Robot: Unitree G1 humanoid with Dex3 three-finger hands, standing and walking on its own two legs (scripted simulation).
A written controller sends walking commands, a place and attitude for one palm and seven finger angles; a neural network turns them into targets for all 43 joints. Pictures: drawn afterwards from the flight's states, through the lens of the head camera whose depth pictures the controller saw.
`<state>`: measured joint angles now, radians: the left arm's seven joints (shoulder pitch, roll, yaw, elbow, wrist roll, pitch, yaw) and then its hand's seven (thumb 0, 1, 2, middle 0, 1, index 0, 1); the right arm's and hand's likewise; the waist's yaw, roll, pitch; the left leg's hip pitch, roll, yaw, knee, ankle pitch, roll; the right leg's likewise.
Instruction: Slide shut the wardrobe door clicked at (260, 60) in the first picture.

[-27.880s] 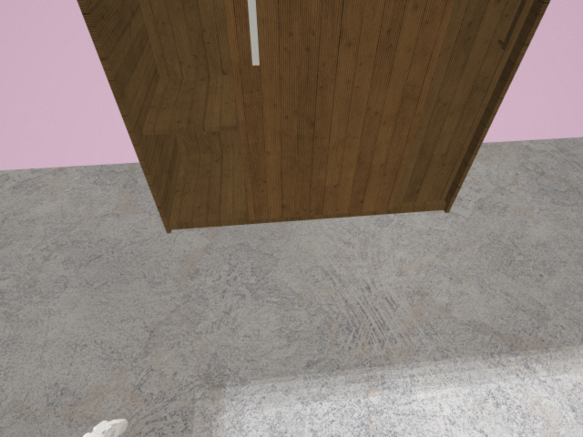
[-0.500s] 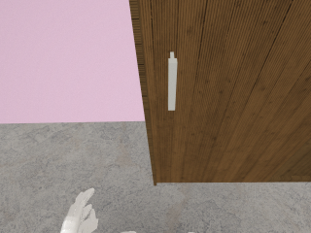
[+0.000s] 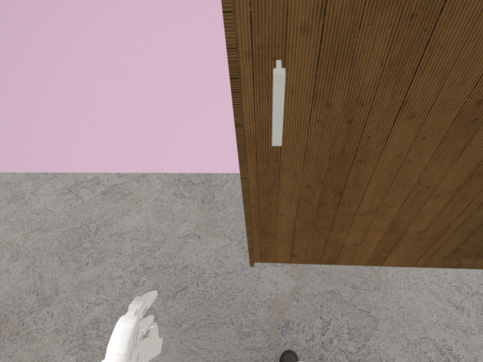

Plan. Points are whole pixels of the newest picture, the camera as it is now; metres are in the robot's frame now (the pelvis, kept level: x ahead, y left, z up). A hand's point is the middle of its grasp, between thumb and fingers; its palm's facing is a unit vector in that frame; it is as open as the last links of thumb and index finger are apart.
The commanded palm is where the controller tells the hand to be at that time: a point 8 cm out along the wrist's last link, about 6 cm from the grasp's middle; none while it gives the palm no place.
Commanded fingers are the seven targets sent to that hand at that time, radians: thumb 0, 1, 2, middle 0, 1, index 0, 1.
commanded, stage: stop stepping back and stand still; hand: right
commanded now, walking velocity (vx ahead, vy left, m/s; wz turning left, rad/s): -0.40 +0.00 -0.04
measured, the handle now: (277, 105) +0.58 -0.07 +0.11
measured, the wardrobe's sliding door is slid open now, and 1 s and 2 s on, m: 0.00 0.00 0.00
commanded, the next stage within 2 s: let the arm hang, fingers relaxed in 1.44 s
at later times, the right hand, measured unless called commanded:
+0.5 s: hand out of the picture +0.10 -0.27 +0.19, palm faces +0.44 +0.79 -0.43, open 7.4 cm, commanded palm +0.07 -0.30 +0.18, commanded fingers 0.00 -0.90 -0.90 0.20 0.30 0.20 0.30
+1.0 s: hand out of the picture +0.09 -0.31 +0.17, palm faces +0.49 +0.77 -0.41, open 7.4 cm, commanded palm +0.03 -0.34 +0.18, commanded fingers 0.00 -0.90 -0.90 0.20 0.30 0.20 0.30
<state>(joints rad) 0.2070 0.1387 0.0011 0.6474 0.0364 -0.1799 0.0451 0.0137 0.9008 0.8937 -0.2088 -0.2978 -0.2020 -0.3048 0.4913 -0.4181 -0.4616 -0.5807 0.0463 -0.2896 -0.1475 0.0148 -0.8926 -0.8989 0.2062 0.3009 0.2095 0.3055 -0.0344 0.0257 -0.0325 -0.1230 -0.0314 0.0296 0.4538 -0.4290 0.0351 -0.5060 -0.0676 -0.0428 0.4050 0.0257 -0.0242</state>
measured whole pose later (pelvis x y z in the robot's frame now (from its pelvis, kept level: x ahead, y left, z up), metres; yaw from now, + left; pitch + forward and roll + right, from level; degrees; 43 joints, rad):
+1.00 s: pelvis -0.10 -0.04 -0.01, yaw -1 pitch -1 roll +1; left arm 0.27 0.20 -0.01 0.66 0.02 -0.11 0.08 0.02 0.90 0.89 -0.21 -0.30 -0.20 -0.30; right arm 0.49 -0.41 -0.44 -0.49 0.02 -0.22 -0.15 0.01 -0.89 -0.90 0.21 0.30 0.21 0.31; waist 0.00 0.03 -0.02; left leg -0.37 0.00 0.07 0.67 -0.33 0.03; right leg -0.30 -0.02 -0.04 0.63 -0.36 -0.03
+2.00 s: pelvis -0.10 -0.05 +0.01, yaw -3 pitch -1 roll +1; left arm 0.31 0.20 0.00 1.02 0.02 0.04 0.01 0.01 0.91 0.89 -0.20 -0.30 -0.20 -0.30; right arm 0.31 -0.22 -0.01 1.00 -0.02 0.04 0.00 -0.01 -0.97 -0.90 0.21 0.30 0.21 0.30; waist 0.01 0.01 0.06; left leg -0.27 0.00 0.05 0.43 -0.16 0.01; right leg -0.26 0.01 -0.02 0.50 -0.23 -0.04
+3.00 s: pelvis -0.06 -0.05 +0.02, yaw -2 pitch -1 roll +0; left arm 0.15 0.27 0.01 1.13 0.01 0.00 0.02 0.01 0.91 0.89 -0.21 -0.30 -0.20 -0.30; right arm 0.13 -0.27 -0.02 1.14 -0.02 0.00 -0.01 0.01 -0.91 -0.90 0.20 0.30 0.20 0.30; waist 0.01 -0.01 0.06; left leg -0.15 0.01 0.04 0.34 -0.17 0.01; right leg -0.11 0.02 -0.03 0.34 -0.21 -0.03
